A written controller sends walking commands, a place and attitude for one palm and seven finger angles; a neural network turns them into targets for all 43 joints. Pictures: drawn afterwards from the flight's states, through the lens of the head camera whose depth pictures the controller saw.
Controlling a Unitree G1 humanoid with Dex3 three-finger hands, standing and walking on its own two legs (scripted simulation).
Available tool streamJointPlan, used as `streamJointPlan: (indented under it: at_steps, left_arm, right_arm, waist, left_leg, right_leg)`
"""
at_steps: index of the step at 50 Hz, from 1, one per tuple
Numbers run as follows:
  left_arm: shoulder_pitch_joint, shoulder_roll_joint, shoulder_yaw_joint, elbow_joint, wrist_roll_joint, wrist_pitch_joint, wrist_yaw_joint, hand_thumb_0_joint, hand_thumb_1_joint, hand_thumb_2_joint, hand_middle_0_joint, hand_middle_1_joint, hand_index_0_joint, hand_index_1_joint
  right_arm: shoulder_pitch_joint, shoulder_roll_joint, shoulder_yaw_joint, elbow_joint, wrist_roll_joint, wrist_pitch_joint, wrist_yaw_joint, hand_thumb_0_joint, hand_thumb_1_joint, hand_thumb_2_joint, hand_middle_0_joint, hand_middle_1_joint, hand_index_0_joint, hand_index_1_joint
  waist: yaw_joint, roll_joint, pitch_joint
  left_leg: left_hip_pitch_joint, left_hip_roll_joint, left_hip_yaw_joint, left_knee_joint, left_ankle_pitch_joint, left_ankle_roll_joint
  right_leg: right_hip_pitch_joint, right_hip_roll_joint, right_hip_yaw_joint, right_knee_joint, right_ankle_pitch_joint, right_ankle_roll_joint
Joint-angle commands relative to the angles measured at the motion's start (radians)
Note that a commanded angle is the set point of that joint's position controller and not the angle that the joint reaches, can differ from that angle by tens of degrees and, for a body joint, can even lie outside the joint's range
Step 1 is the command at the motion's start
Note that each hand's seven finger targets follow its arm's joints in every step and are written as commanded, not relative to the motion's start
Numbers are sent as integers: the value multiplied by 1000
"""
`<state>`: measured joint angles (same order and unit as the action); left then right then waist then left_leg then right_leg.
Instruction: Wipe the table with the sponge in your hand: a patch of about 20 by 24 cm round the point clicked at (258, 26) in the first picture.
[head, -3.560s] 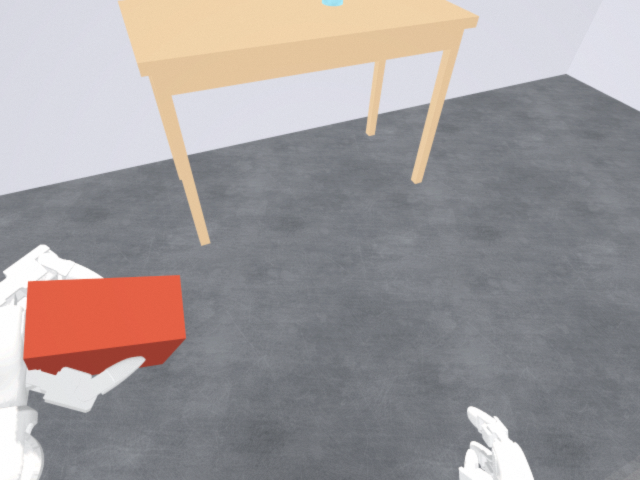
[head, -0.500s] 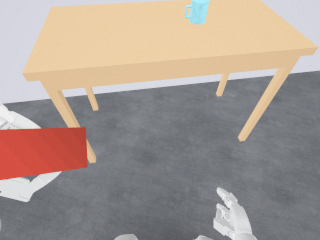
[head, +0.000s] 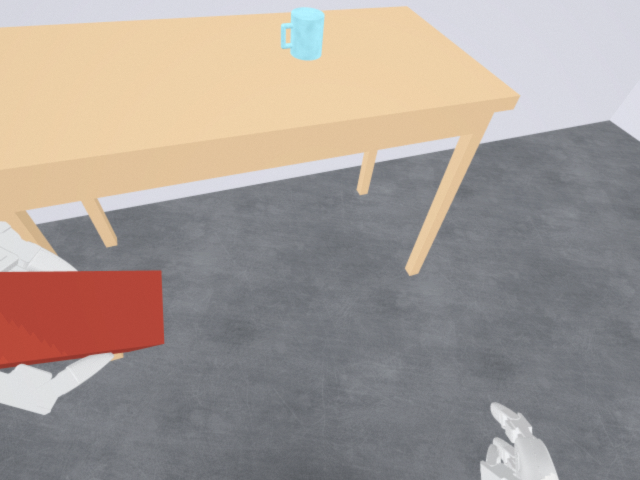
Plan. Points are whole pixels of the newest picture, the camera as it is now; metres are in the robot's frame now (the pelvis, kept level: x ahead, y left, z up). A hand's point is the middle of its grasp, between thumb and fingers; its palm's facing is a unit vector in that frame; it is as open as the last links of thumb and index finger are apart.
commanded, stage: take the last steps up to it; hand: left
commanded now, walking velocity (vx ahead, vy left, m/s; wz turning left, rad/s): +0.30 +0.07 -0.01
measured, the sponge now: (95, 319) +0.22 +0.22 +0.16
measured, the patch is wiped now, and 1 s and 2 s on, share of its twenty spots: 0.00 0.00 0.00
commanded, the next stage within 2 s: none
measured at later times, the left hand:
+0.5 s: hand (93, 341) +0.20 +0.21 +0.17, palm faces +0.36 -0.78 -0.50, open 9.9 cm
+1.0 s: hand (95, 246) +0.28 +0.24 +0.18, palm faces +0.37 -0.79 -0.49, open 9.9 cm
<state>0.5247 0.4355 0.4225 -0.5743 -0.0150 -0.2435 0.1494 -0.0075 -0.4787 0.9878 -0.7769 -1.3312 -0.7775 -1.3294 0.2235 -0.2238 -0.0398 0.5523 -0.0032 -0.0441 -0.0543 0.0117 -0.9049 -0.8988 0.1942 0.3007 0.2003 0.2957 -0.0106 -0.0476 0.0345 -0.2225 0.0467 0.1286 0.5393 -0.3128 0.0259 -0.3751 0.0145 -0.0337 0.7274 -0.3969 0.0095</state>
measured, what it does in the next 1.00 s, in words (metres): steps on the spot: right foot, then left foot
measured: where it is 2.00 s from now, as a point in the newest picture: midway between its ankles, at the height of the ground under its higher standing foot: (289, 474)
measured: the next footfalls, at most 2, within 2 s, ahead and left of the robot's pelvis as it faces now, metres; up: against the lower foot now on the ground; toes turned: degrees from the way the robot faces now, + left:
right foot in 0.22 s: +0.01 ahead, -0.13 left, +0.00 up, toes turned -9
left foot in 0.68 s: +0.08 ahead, +0.13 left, +0.00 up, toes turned +10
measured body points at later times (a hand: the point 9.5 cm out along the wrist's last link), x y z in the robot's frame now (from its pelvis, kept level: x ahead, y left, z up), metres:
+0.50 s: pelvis -0.02 -0.03 +0.01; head +0.01 -0.05 +0.46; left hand +0.17 +0.25 +0.20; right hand +0.11 -0.29 -0.11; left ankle +0.02 +0.13 -0.68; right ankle -0.03 -0.12 -0.74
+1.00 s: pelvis +0.07 +0.01 +0.00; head +0.10 +0.00 +0.45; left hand +0.26 +0.28 +0.20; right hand +0.23 -0.18 -0.10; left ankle +0.04 +0.13 -0.74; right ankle +0.11 -0.10 -0.72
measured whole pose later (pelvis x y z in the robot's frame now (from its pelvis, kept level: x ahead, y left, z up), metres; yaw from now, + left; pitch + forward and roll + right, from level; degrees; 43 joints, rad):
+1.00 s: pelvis +0.07 +0.01 +0.00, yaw -1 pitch +1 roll +0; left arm 0.50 0.38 0.36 -0.54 -0.01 -0.22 0.15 -0.01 -0.48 0.99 -0.77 -1.33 -0.77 -1.33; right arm 0.20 -0.11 0.05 0.61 -0.01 -0.09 -0.04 0.01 -0.90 -0.90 0.20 0.30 0.21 0.30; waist 0.02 0.04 0.06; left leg -0.20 0.10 0.17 0.51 -0.31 -0.01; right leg -0.39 -0.06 -0.16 0.67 -0.33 0.04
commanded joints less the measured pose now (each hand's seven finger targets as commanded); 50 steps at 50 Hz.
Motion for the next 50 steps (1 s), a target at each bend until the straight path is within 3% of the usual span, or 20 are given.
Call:
streamJointPlan:
  at_steps: [1,7,10,11,12,13,14,16,19,25,29,31,32,33,34,35,37,42,47,50]
  left_arm:
    - [-109,38,-11,-152,-2,-32,13,0,100,1300,-1200,-1600,-1200,-1600]
    - [-172,94,6,-119,9,0,23,0,100,1300,-1200,-1600,-1200,-1600]
    - [-162,105,30,-100,10,-1,28,0,100,1300,-1200,-1600,-1200,-1600]
    - [-148,119,46,-93,11,-2,30,0,100,1300,-1200,-1600,-1200,-1600]
    - [-123,147,71,-83,13,1,33,0,100,1300,-1200,-1600,-1200,-1600]
    - [-156,152,76,-96,-7,0,35,0,100,1300,-1200,-1600,-1200,-1600]
    - [-167,146,79,-100,-12,-11,30,0,100,1300,-1200,-1600,-1200,-1600]
    - [-48,124,94,-57,-14,-24,19,0,100,1300,-1200,-1600,-1200,-1600]
    - [-54,109,85,-34,-9,-45,12,0,100,1300,-1200,-1600,-1200,-1600]
    - [-83,96,47,-82,-4,-39,32,0,100,1300,-1200,-1600,-1200,-1600]
    - [-134,107,47,-168,-3,-28,48,0,100,1300,-1200,-1600,-1200,-1600]
    - [-158,100,41,-190,-3,-27,53,0,100,1300,-1200,-1600,-1200,-1600]
    - [-162,96,36,-197,-5,-30,53,0,100,1300,-1200,-1600,-1200,-1600]
    - [-168,86,32,-209,-5,-37,54,0,100,1300,-1200,-1600,-1200,-1600]
    - [-170,76,25,-228,-5,-48,55,0,100,1300,-1200,-1600,-1200,-1600]
    - [-178,97,28,-212,8,-57,56,0,100,1300,-1200,-1600,-1200,-1600]
    - [-176,138,63,-154,5,-48,36,0,100,1300,-1200,-1600,-1200,-1600]
    - [-90,77,38,-217,-6,-45,21,0,100,1300,-1200,-1600,-1200,-1600]
    - [-86,77,46,-142,-12,-23,19,0,100,1300,-1200,-1600,-1200,-1600]
    - [-127,81,49,-90,-8,-9,23,0,100,1300,-1200,-1600,-1200,-1600]
  right_arm:
    - [-53,-127,-26,-111,12,-62,12,0,-900,-900,200,300,200,300]
    - [-92,-123,-4,-91,3,-71,-11,0,-900,-900,200,300,200,300]
    - [-100,-103,2,-83,-3,-59,-14,0,-900,-900,200,300,200,300]
    - [-97,-86,1,-83,-2,-50,-13,0,-900,-900,200,300,200,300]
    - [-86,-65,5,-90,0,-41,-7,0,-900,-900,200,300,200,300]
    - [-133,-79,-3,-100,6,-46,-5,0,-900,-900,200,300,200,300]
    - [-116,-94,-17,-78,3,-51,-2,0,-900,-900,200,300,200,300]
    - [-105,-68,5,-63,-1,-36,0,0,-900,-900,200,300,200,300]
    - [-110,-71,7,-53,1,-20,-2,0,-900,-900,200,300,200,300]
    - [-95,-77,-16,-81,1,-52,-11,0,-900,-900,200,300,200,300]
    - [-83,-79,-24,-97,0,-66,-17,0,-900,-900,200,300,200,300]
    - [-74,-82,-28,-98,-2,-66,-25,0,-900,-900,200,300,200,300]
    - [-64,-94,-35,-100,2,-68,-33,0,-900,-900,200,300,200,300]
    - [-50,-107,-37,-103,4,-68,-37,0,-900,-900,200,300,200,300]
    - [-61,-126,-43,-111,6,-67,-32,0,-900,-900,200,300,200,300]
    - [-62,-105,-30,-122,7,-72,-23,0,-900,-900,200,300,200,300]
    - [-86,-88,-23,-89,5,-78,-16,0,-900,-900,200,300,200,300]
    - [-82,-87,-16,-80,12,-96,1,0,-900,-900,200,300,200,300]
    - [-94,-82,-2,-82,4,-94,-9,0,-900,-900,200,300,200,300]
    - [-107,-79,-1,-74,8,-79,-18,0,-900,-900,200,300,200,300]
  waist:
    - [-2,280,-124]
    - [-4,286,-47]
    - [7,210,-72]
    - [12,103,-82]
    - [11,-120,-93]
    - [33,-212,-54]
    - [13,-151,-37]
    - [5,-40,-23]
    - [1,-56,-65]
    - [35,-115,-99]
    - [34,-132,-113]
    - [20,-70,-115]
    - [9,24,-120]
    - [-8,158,-140]
    - [-7,385,-153]
    - [-3,361,-130]
    - [4,306,-89]
    - [13,263,-98]
    - [7,234,-107]
    - [17,165,-140]
  left_leg:
    - [138,253,-165,-140,615,68]
    - [-20,245,-195,-235,81,92]
    - [-166,200,-158,-147,-106,57]
    - [-253,144,-96,14,-168,29]
    - [-405,33,-19,249,-234,-14]
    - [-466,1,-59,491,-240,-36]
    - [-457,28,-144,602,-160,-45]
    - [-468,56,-152,633,-46,-62]
    - [-424,67,-102,504,15,-63]
    - [-280,32,7,196,29,-35]
    - [-141,18,31,55,21,-23]
    - [-10,4,55,-56,73,-23]
    - [82,16,38,-106,76,-13]
    - [189,87,-74,-164,61,24]
    - [316,284,-359,-198,182,111]
    - [296,372,-502,-250,324,188]
    - [169,376,-451,-260,167,215]
    - [105,264,-168,-251,257,146]
    - [78,252,-90,-217,245,105]
    - [6,207,-44,-19,181,63]
  right_leg:
    - [-54,-14,-49,66,-10,6]
    - [81,-18,-124,-117,-47,17]
    - [293,-55,-99,-295,24,-10]
    - [347,-149,35,-361,-22,-60]
    - [401,-335,328,-471,-115,-151]
    - [337,-458,507,-560,-138,-211]
    - [259,-456,464,-582,-173,-215]
    - [253,-391,304,-535,64,-199]
    - [286,-336,103,-477,316,-154]
    - [322,-330,91,-445,339,-154]
    - [282,-331,86,-413,209,-149]
    - [223,-286,50,-339,142,-118]
    - [171,-246,19,-241,131,-92]
    - [72,-181,-31,-58,119,-55]
    - [-138,-79,-105,176,-110,-7]
    - [-225,-48,-60,364,-246,-10]
    - [-259,-115,8,451,-172,-2]
    - [-179,-111,-69,250,12,18]
    - [4,-54,-155,-55,69,27]
    - [218,-36,-167,-257,139,10]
